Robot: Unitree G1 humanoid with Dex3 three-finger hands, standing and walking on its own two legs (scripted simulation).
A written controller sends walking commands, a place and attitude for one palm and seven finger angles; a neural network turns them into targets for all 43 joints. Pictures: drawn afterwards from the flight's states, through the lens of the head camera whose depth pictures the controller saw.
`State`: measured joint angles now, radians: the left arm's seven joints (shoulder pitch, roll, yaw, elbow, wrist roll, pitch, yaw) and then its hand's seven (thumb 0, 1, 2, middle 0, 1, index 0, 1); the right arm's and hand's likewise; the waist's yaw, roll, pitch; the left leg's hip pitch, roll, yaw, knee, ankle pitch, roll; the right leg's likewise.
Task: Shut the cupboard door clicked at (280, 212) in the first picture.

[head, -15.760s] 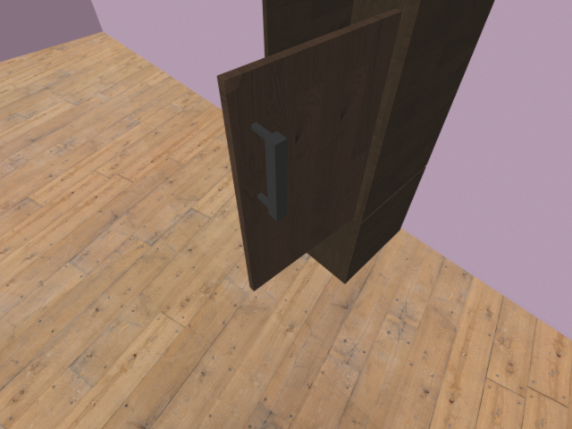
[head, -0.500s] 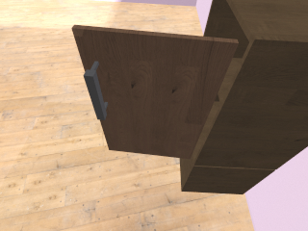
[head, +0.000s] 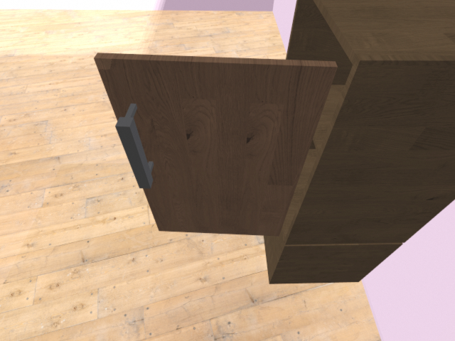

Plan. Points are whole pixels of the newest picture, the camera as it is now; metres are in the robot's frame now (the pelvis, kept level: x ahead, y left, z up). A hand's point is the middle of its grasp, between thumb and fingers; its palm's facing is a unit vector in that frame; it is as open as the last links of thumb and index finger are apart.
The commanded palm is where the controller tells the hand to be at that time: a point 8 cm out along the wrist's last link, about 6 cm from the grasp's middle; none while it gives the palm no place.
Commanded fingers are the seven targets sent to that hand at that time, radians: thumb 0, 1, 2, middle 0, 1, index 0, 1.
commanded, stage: come to a stop and stand still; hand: left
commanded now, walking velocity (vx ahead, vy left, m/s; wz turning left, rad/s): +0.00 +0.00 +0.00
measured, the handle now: (139, 148) +0.45 +0.20 +0.07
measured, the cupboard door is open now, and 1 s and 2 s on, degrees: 86 86 86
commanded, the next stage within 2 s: look again from close up in 0.36 s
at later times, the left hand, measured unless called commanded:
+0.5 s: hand out of the picture -0.02 +0.16 -0.18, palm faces +0.03 -0.99 -0.16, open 7.4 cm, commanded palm none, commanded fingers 0.00 0.90 0.90 -0.20 -0.30 -0.20 -0.30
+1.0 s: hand out of the picture -0.03 +0.17 -0.18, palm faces +0.02 -0.99 -0.15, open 7.4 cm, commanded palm none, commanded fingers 0.00 0.90 0.90 -0.20 -0.30 -0.20 -0.30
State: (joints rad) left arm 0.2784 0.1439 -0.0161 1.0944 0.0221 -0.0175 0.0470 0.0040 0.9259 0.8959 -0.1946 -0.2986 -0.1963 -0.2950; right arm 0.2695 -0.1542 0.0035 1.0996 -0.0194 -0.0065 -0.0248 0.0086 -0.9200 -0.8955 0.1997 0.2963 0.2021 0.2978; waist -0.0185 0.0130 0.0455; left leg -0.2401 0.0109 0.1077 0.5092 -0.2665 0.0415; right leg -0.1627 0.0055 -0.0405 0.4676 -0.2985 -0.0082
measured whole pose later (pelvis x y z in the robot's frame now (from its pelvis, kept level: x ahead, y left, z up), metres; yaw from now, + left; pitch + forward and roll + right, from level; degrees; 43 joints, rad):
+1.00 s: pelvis -0.01 +0.01 +0.00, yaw +0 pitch -1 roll +0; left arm 0.34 0.14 -0.03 1.11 0.02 -0.01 0.04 0.00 0.91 0.90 -0.19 -0.30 -0.20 -0.29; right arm 0.29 -0.14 0.02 1.14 -0.01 -0.01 -0.02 0.01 -0.91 -0.90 0.20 0.30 0.20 0.30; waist 0.01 -0.02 0.03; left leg -0.18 -0.03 0.12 0.41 -0.21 0.07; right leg -0.12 -0.03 -0.03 0.41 -0.26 0.02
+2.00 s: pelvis +0.00 +0.00 -0.06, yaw +4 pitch +11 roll -1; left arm 0.51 0.25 0.16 -0.15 -0.31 -0.32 -0.31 0.01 0.90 0.90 -0.86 -1.03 -0.86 -1.02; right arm 0.30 -0.24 0.00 0.54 0.04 -0.21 -0.05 0.02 -0.91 -0.90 0.20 0.30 0.20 0.30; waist 0.00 0.05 -0.12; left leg -0.72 0.00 0.03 0.98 -0.46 0.04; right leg -0.66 0.02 -0.09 0.94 -0.49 -0.04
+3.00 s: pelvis +0.00 +0.01 -0.02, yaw +5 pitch +3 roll -1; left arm 0.33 0.29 0.18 -0.11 -0.29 -0.14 -0.28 0.01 0.90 0.90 -1.29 -1.50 -1.30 -1.50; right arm 0.26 -0.26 0.04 0.58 0.06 -0.27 -0.05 0.02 -0.91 -0.90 0.20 0.30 0.20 0.30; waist 0.01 0.04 -0.07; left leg -0.44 -0.02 0.03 0.73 -0.36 0.06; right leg -0.37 0.02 -0.08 0.69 -0.38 -0.03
